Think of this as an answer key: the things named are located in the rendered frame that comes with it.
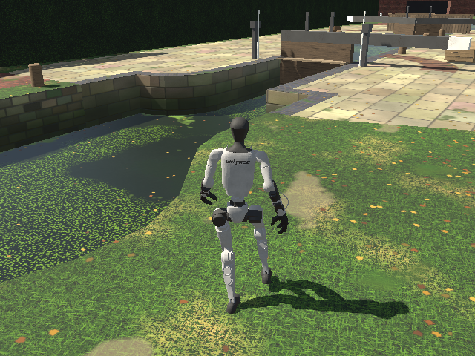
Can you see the robot thigh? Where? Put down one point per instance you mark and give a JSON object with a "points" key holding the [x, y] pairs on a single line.
{"points": [[255, 216], [219, 219]]}

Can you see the robot left upper arm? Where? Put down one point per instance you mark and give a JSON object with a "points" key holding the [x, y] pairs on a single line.
{"points": [[211, 166]]}

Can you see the right robot forearm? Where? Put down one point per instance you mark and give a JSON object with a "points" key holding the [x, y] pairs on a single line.
{"points": [[276, 201]]}

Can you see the left robot thigh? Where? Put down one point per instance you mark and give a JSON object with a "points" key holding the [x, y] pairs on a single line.
{"points": [[219, 219]]}

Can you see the robot right upper arm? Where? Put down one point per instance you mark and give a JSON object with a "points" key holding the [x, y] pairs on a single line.
{"points": [[266, 171]]}

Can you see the right robot thigh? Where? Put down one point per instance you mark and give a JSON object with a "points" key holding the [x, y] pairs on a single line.
{"points": [[255, 216]]}

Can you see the left robot hand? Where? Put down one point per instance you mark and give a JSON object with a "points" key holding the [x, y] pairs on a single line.
{"points": [[211, 195]]}

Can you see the right robot hand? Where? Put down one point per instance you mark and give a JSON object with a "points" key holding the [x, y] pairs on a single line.
{"points": [[283, 224]]}

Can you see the left robot forearm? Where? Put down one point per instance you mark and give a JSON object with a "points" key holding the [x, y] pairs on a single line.
{"points": [[204, 191]]}

